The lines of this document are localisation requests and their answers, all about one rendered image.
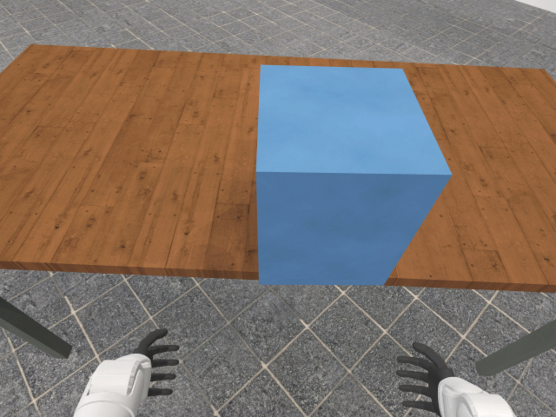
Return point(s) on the right robot forearm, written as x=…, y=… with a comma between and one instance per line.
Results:
x=460, y=398

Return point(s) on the left robot forearm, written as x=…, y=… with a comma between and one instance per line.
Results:
x=116, y=388

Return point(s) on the carton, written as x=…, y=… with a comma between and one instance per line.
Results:
x=347, y=170

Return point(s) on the robot left hand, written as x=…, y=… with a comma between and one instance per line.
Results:
x=144, y=349

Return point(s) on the robot right hand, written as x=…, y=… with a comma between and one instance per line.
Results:
x=437, y=371

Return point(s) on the table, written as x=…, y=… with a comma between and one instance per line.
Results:
x=143, y=162

